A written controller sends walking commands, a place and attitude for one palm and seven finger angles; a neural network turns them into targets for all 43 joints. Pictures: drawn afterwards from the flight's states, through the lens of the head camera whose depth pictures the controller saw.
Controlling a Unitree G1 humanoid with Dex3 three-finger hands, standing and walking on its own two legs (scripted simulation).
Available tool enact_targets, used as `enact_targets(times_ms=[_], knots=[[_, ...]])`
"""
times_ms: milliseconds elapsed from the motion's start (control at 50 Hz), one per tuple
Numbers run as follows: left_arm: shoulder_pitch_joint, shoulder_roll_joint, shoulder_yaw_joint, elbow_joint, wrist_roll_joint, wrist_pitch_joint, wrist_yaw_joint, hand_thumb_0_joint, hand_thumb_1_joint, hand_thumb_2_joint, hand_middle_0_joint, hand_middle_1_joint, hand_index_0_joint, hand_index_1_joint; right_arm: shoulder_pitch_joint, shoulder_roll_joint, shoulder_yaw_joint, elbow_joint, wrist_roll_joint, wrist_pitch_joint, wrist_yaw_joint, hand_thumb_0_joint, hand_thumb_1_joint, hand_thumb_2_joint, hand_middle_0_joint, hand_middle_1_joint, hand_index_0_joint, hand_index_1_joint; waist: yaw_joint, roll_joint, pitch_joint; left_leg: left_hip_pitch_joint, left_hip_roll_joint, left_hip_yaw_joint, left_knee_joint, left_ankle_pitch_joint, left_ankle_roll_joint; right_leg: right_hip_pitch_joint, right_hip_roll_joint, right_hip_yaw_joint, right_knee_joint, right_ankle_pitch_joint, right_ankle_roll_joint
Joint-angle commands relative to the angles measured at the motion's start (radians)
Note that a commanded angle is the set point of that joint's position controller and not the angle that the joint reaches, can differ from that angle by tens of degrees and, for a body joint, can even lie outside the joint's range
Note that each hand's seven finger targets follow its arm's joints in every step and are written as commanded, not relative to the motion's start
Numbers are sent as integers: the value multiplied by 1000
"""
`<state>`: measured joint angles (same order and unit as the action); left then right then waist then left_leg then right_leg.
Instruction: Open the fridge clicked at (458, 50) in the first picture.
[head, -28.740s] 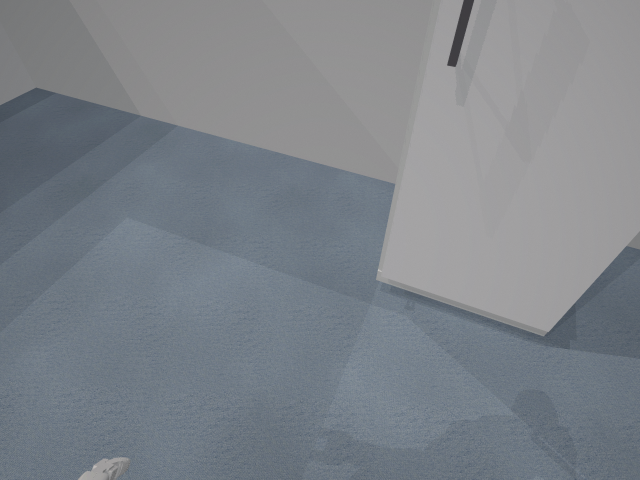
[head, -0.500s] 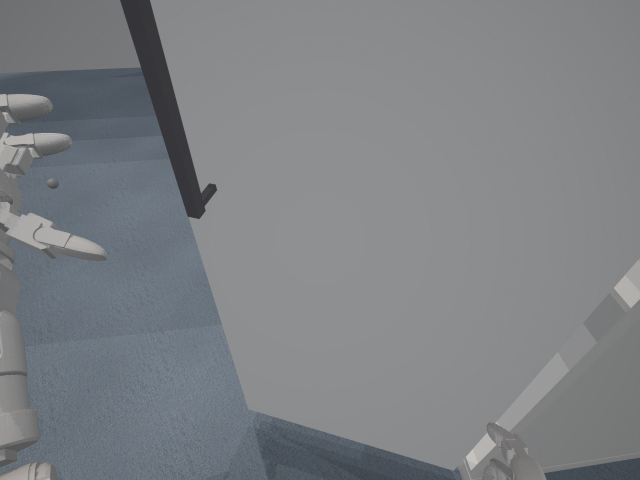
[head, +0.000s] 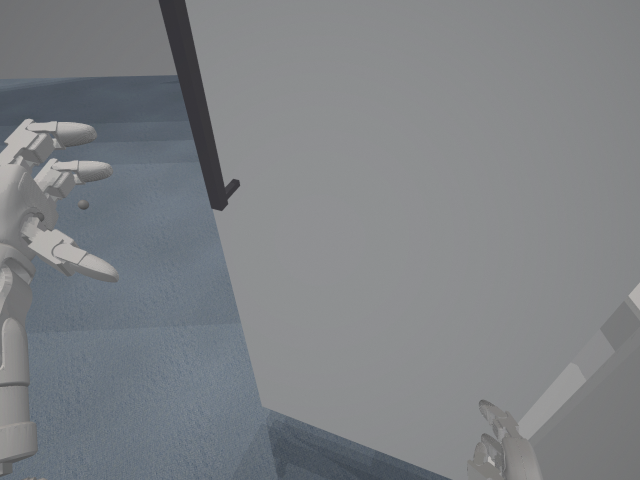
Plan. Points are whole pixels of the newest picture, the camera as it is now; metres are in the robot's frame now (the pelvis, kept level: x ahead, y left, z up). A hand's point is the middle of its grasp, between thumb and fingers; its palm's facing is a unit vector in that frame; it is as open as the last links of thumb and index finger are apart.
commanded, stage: draw the hand back to the body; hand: left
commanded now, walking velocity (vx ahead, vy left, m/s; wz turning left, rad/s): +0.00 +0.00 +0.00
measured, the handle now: (207, 107) +0.45 +0.20 +0.28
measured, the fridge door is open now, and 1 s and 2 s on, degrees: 67 67 67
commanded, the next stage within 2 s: step back with the hand held close in 1.48 s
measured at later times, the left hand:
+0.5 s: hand (80, 278) +0.24 +0.28 +0.19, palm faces +0.29 -0.92 -0.26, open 14.3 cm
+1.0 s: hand (84, 296) +0.23 +0.28 +0.17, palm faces +0.44 -0.82 -0.37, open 9.8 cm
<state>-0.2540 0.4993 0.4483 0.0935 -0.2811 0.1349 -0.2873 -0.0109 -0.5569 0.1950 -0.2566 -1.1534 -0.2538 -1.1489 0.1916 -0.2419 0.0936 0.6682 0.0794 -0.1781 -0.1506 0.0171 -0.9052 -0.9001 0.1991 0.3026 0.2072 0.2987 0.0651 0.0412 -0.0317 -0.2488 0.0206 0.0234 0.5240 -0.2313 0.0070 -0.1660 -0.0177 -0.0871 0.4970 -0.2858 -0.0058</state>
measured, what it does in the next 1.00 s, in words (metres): stands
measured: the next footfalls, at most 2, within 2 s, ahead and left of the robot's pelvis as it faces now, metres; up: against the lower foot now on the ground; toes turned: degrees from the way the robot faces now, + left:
none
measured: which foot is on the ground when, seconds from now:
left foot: down 0.00-1.00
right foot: down 0.00-1.00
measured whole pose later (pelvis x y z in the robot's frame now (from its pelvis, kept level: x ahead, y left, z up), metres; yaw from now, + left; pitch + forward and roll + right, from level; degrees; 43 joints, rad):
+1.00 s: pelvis +0.03 +0.01 +0.00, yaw -2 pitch -3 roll +0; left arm 0.42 0.37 0.36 -0.37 -0.08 -0.08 0.10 0.00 0.40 0.66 -0.23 -0.59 -0.23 -0.59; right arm 0.23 -0.23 0.02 0.68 0.00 -0.16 -0.08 0.02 -0.91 -0.90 0.20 0.30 0.21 0.30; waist 0.06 0.03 -0.02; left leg -0.17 0.01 0.06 0.49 -0.27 0.02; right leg -0.10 -0.03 -0.05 0.46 -0.31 0.02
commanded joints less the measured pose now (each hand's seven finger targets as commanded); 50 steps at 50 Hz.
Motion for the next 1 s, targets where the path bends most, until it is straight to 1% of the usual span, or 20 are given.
enact_targets(times_ms=[0,80,140,240,260,340,380,400,420,440,500,540,560,620,660,740,780,840,900,980], knots=[[-280,325,100,-231,-44,92,-74,0,-550,200,-250,-1150,-250,-1150,-189,-139,-49,-207,16,-78,-19,0,-900,-900,200,300,200,300,4,54,-221,169,-12,-53,-86,98,29,-21,-7,41,-98,138,-11],[-210,407,202,-300,-99,137,-151,0,-550,200,-250,-1150,-250,-1150,-197,-138,-39,-224,18,-89,2,0,-900,-900,200,300,200,300,12,7,-248,186,-21,-51,-61,183,39,8,-3,39,-83,246,-4],[-77,406,273,-334,-131,114,-154,0,-550,200,-250,-1150,-250,-1150,-195,-133,-45,-232,10,-100,20,0,-900,-900,200,300,200,300,30,-2,-226,170,-20,-44,-39,225,36,18,-7,48,-78,322,4],[39,265,179,-255,-137,155,-150,0,-550,200,-250,-1150,-250,-1150,-178,-139,-56,-222,20,-103,35,0,-900,-900,200,300,200,300,5,14,-70,122,-9,-36,-30,149,24,-89,-12,58,-91,247,15],[45,265,169,-254,-136,170,-149,0,-550,200,-250,-1150,-250,-1150,-168,-146,-59,-221,21,-104,35,0,-900,-900,200,300,200,300,-1,25,-53,114,-8,-38,-29,134,25,-107,-15,57,-92,232,19],[-41,231,76,-416,-112,161,-149,0,-441,252,-246,-1086,-246,-1086,-178,-137,-55,-234,20,-122,23,0,-900,-900,200,300,200,300,-20,46,-68,149,-10,-51,-34,98,36,-136,-1,48,-96,142,12],[-80,271,101,-530,-106,119,-136,0,-369,287,-244,-1044,-244,-1044,-169,-135,-57,-238,13,-136,14,0,-900,-900,200,300,200,300,-19,91,-144,195,-14,-59,-33,109,38,-112,2,42,-85,137,7],[-92,323,110,-719,79,-40,100,0,-332,305,-242,-1023,-242,-1023,-128,-122,-74,-226,-52,-150,48,0,-900,-900,200,300,200,300,9,88,-69,109,-9,-56,-29,119,31,-117,-7,59,-139,121,-6],[87,213,76,-566,96,-79,205,0,-296,322,-241,-1001,-241,-1001,-117,-128,-73,-186,-59,-156,52,0,-900,-900,200,300,200,300,-13,21,-24,91,7,-49,-43,74,18,-144,-13,41,-131,88,-10],[153,175,64,-575,99,-92,253,0,-260,340,-240,-980,-240,-980,-115,-136,-75,-174,-61,-152,54,0,-900,-900,200,300,200,300,0,-11,-29,82,8,-57,-50,60,16,-125,-18,39,-134,83,-12],[201,176,96,-638,143,-181,347,0,-151,393,-236,-916,-236,-916,-122,-112,-81,-163,-63,-128,54,0,-900,-900,200,300,200,300,1,80,-103,115,8,-40,-66,18,16,-82,-27,52,-107,59,-12],[240,175,108,-641,161,-222,377,0,-79,428,-234,-874,-234,-874,-118,-112,-89,-150,-68,-116,52,0,-900,-900,200,300,200,300,6,104,-134,126,10,-33,-74,34,18,-52,-27,57,-103,77,-16],[262,129,75,-632,162,-233,384,0,-43,445,-232,-853,-232,-853,-117,-101,-89,-153,-67,-110,53,0,-900,-900,200,300,200,300,-1,112,-130,129,11,-32,-81,31,18,-46,-29,55,-99,76,-15],[267,90,33,-607,179,-257,401,0,66,497,-229,-789,-229,-789,-125,-102,-90,-150,-66,-95,52,0,-900,-900,200,300,200,300,-7,114,-75,126,14,-39,-110,8,16,-63,-22,49,-98,56,-16],[323,54,2,-574,182,-260,406,0,139,533,-226,-746,-226,-746,-127,-103,-97,-148,-66,-85,50,0,-900,-900,200,300,200,300,-10,19,-32,107,26,-43,-112,27,23,-57,-22,43,-104,68,-11],[395,67,12,-583,194,-274,408,0,284,603,-221,-661,-221,-661,-137,-114,-104,-153,-70,-69,50,0,-900,-900,200,300,200,300,6,-40,-57,127,26,-46,-121,92,30,-25,-20,39,-95,112,-12],[442,76,24,-628,195,-278,411,0,356,637,-219,-619,-219,-619,-134,-108,-107,-161,-71,-62,55,0,-900,-900,200,300,200,300,12,0,-94,146,23,-40,-118,136,27,1,-24,41,-86,151,-12],[495,96,48,-660,198,-284,412,0,465,690,-215,-555,-215,-555,-138,-106,-109,-162,-74,-54,56,0,-900,-900,200,300,200,300,18,-9,-78,134,24,-39,-116,172,25,17,-22,39,-93,178,-14],[552,78,43,-677,199,-285,412,0,574,743,-211,-491,-211,-491,-132,-92,-109,-171,-72,-48,55,0,-900,-900,200,300,200,300,16,54,-64,142,22,-28,-113,187,19,15,-23,39,-95,195,-14],[606,72,45,-696,203,-284,414,0,719,813,-206,-406,-206,-406,-121,-92,-112,-177,-71,-42,56,0,-900,-900,200,300,200,300,17,43,-45,135,26,-30,-109,216,14,14,-23,33,-97,216,-15]])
